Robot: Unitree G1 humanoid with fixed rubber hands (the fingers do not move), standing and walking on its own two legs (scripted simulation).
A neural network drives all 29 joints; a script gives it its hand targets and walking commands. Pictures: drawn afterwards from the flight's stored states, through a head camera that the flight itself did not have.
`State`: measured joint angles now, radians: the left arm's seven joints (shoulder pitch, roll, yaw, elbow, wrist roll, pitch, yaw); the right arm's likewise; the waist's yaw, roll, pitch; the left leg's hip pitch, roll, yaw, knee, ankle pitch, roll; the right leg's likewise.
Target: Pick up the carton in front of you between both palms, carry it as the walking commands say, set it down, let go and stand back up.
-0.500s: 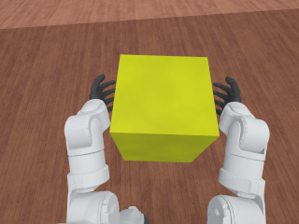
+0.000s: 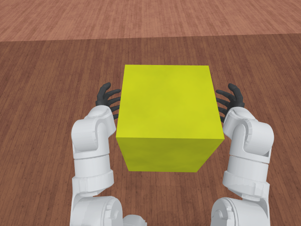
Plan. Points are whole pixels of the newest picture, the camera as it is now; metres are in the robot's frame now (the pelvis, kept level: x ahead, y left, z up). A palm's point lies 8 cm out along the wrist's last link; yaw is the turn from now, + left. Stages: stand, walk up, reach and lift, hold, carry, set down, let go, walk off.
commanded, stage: carry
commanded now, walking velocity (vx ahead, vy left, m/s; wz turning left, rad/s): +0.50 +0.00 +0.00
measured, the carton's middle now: (164, 124) +0.37 +0.03 +0.06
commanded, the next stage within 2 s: none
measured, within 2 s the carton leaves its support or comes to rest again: neither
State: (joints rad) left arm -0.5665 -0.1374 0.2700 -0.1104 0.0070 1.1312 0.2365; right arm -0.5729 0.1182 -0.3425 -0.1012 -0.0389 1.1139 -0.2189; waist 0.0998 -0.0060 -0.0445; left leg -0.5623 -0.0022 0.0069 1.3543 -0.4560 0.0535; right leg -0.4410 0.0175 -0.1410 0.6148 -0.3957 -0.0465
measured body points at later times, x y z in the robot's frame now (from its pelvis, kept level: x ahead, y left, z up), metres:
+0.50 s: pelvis +0.30 +0.03 +0.05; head +0.34 +0.03 +0.50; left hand +0.68 +0.15 +0.16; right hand +0.64 -0.16 +0.17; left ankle +0.30 +0.12 -0.68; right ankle +0.35 -0.08 -0.60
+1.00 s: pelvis +0.62 +0.01 +0.07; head +0.63 +0.01 +0.52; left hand +0.98 +0.17 +0.23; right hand +0.99 -0.14 +0.22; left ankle +0.76 +0.10 -0.62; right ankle +0.51 -0.09 -0.65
